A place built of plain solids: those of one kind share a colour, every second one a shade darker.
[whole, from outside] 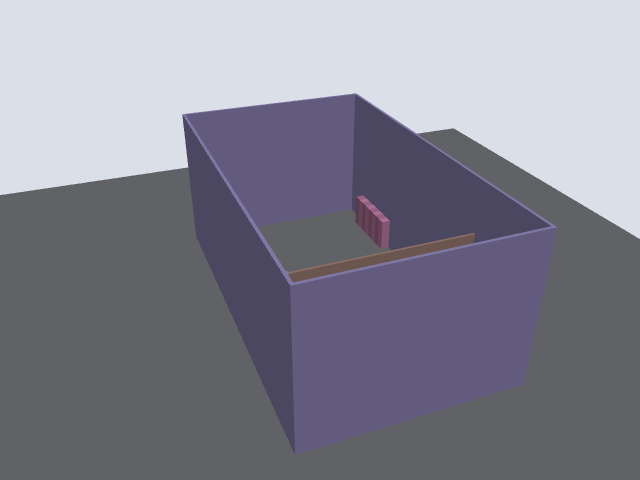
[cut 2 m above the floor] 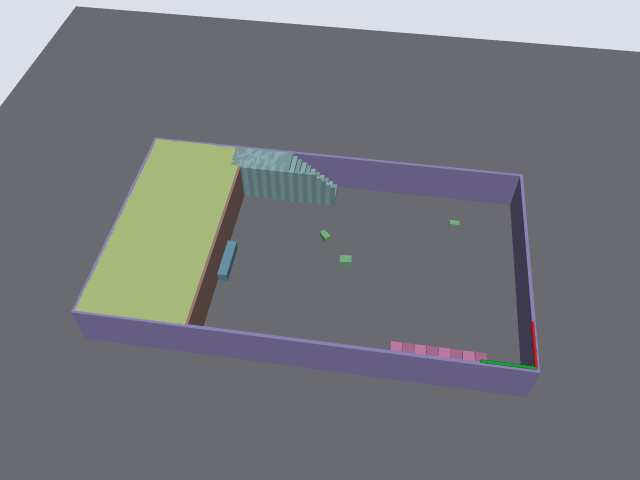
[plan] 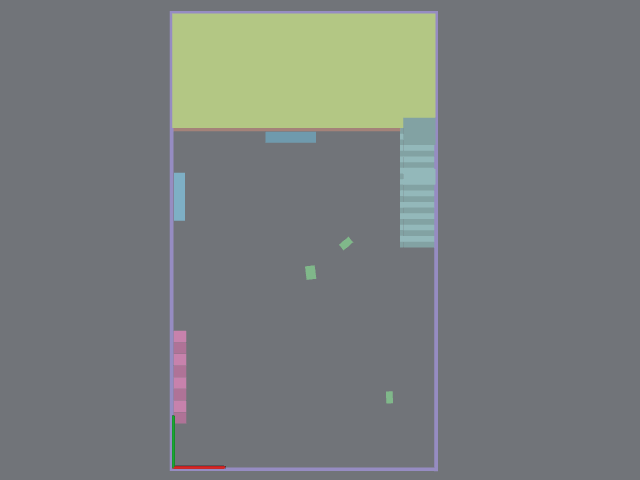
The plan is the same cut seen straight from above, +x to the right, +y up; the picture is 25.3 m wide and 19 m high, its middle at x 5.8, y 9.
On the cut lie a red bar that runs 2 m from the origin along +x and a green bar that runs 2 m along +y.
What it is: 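A drill hall 10.3 x 17.9 m, 7.8 m high, its floor clear; high windows 1.85 m broad every 3.3 m along both long walls, over 5.97 m; across the rear end a balcony 4.5 m deep at 4.06 m over closed stores; against a long wall a straight stair 1.23 m broad in ONE RUN of 22 risers of 0.185 m; closed guards 1.08 m over every tread and the balcony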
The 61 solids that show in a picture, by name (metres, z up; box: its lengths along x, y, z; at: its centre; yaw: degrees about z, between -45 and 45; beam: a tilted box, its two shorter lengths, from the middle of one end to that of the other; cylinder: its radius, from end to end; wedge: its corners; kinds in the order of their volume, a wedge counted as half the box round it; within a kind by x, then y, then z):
{
 "gal_1": {"box": [10.42, 4.54, 4.11], "at": [5.16, 15.7, 2.01]},
 "wall_1": {"box": [0.15, 18.22, 7.9], "at": [-0.07, 8.96, 3.9]},
 "wall_2": {"box": [10.62, 0.15, 7.9], "at": [5.16, -0.07, 3.9]},
 "wall_3": {"box": [10.62, 0.15, 7.9], "at": [5.16, 18.0, 3.9]},
 "wall_4": {"box": [0.15, 18.22, 7.9], "at": [10.39, 8.96, 3.9]},
 "stair_1": {"box": [0.12, 0.23, 1.31], "at": [9.03, 8.82, 0.61]},
 "stair_2": {"box": [0.12, 0.23, 1.5], "at": [9.03, 9.04, 0.7]},
 "stair_3": {"box": [0.12, 0.23, 1.68], "at": [9.03, 9.27, 0.79]},
 "stair_4": {"box": [0.12, 0.23, 1.87], "at": [9.03, 9.49, 0.88]},
 "stair_5": {"box": [0.12, 0.23, 2.05], "at": [9.03, 9.72, 0.98]},
 "stair_6": {"box": [0.12, 0.23, 2.24], "at": [9.03, 9.94, 1.07]},
 "stair_7": {"box": [0.12, 0.23, 2.42], "at": [9.03, 10.17, 1.16]},
 "stair_8": {"box": [0.12, 0.23, 2.61], "at": [9.03, 10.39, 1.25]},
 "stair_9": {"box": [0.12, 0.23, 2.79], "at": [9.03, 10.62, 1.35]},
 "stair_10": {"box": [0.12, 0.23, 2.98], "at": [9.03, 10.84, 1.44]},
 "stair_11": {"box": [0.12, 0.23, 3.16], "at": [9.03, 11.07, 1.53]},
 "stair_12": {"box": [0.12, 0.23, 3.35], "at": [9.03, 11.29, 1.62]},
 "stair_13": {"box": [0.12, 0.23, 3.53], "at": [9.03, 11.52, 1.72]},
 "stair_14": {"box": [0.12, 0.23, 3.72], "at": [9.03, 11.74, 1.81]},
 "stair_15": {"box": [0.12, 0.23, 3.9], "at": [9.03, 11.97, 1.9]},
 "stair_16": {"box": [0.12, 0.23, 4.09], "at": [9.03, 12.19, 1.99]},
 "stair_17": {"box": [0.12, 0.23, 4.27], "at": [9.03, 12.42, 2.08]},
 "stair_18": {"box": [0.12, 0.23, 4.45], "at": [9.03, 12.64, 2.18]},
 "stair_19": {"box": [0.12, 0.23, 4.64], "at": [9.03, 12.87, 2.27]},
 "stair_20": {"box": [0.12, 0.23, 4.82], "at": [9.03, 13.09, 2.36]},
 "stair_21": {"box": [0.12, 0.23, 5.19], "at": [9.03, 13.32, 2.55]},
 "stair_22": {"box": [1.28, 0.64, 0.23], "at": [9.73, 9.02, 0.07]},
 "stair_23": {"box": [1.28, 0.64, 0.42], "at": [9.73, 9.25, 0.16]},
 "stair_24": {"box": [1.28, 0.64, 0.6], "at": [9.73, 9.47, 0.25]},
 "stair_25": {"box": [1.28, 0.64, 0.79], "at": [9.73, 9.7, 0.34]},
 "stair_26": {"box": [1.28, 0.64, 0.97], "at": [9.73, 9.92, 0.44]},
 "stair_27": {"box": [1.28, 0.64, 1.16], "at": [9.73, 10.15, 0.53]},
 "stair_28": {"box": [1.28, 0.64, 1.34], "at": [9.73, 10.37, 0.62]},
 "stair_29": {"box": [1.28, 0.64, 1.53], "at": [9.73, 10.6, 0.71]},
 "stair_30": {"box": [1.28, 0.64, 1.71], "at": [9.73, 10.82, 0.81]},
 "stair_31": {"box": [1.28, 0.64, 1.9], "at": [9.73, 11.05, 0.9]},
 "stair_32": {"box": [1.28, 0.64, 2.08], "at": [9.73, 11.27, 0.99]},
 "stair_33": {"box": [1.28, 0.64, 2.27], "at": [9.73, 11.5, 1.08]},
 "stair_34": {"box": [1.28, 0.64, 2.45], "at": [9.73, 11.72, 1.18]},
 "stair_35": {"box": [1.28, 0.64, 2.64], "at": [9.73, 11.95, 1.27]},
 "stair_36": {"box": [1.28, 0.64, 2.82], "at": [9.73, 12.17, 1.36]},
 "stair_37": {"box": [1.28, 0.64, 3.01], "at": [9.73, 12.4, 1.45]},
 "stair_38": {"box": [1.28, 0.64, 3.19], "at": [9.73, 12.62, 1.54]},
 "stair_39": {"box": [1.28, 0.64, 3.37], "at": [9.73, 12.85, 1.64]},
 "stair_40": {"box": [1.28, 0.64, 3.56], "at": [9.73, 13.07, 1.73]},
 "stair_41": {"box": [1.28, 0.64, 3.74], "at": [9.73, 13.3, 1.82]},
 "stair_42": {"box": [1.28, 0.64, 3.93], "at": [9.73, 13.52, 1.91]},
 "piece_1": {"box": [8.97, 0.12, 5.19], "at": [4.49, 13.37, 2.55]},
 "locker_1": {"box": [0.5, 0.45, 1.87], "at": [0.26, 1.96, 0.89]},
 "locker_2": {"box": [0.5, 0.45, 1.87], "at": [0.26, 2.42, 0.89]},
 "locker_3": {"box": [0.5, 0.45, 1.87], "at": [0.26, 2.88, 0.89]},
 "locker_4": {"box": [0.5, 0.45, 1.87], "at": [0.26, 3.34, 0.89]},
 "locker_5": {"box": [0.5, 0.45, 1.87], "at": [0.26, 3.8, 0.89]},
 "locker_6": {"box": [0.5, 0.45, 1.87], "at": [0.26, 4.26, 0.89]},
 "locker_7": {"box": [0.5, 0.45, 1.87], "at": [0.26, 4.72, 0.89]},
 "locker_8": {"box": [0.5, 0.45, 1.87], "at": [0.26, 5.18, 0.89]},
 "bench_1": {"box": [0.44, 1.9, 0.5], "at": [0.24, 10.71, 0.2]},
 "bench_2": {"box": [2.0, 0.44, 0.5], "at": [4.64, 13.07, 0.2]},
 "box_cardboard_1": {"box": [0.39, 0.54, 0.42], "at": [5.43, 7.71, 0.16], "yaw": 6.8},
 "box_cardboard_2": {"box": [0.5, 0.29, 0.33], "at": [6.83, 8.86, 0.12], "yaw": 40.1},
 "box_cardboard_3": {"box": [0.27, 0.48, 0.25], "at": [8.55, 2.77, 0.08], "yaw": 2.1}
}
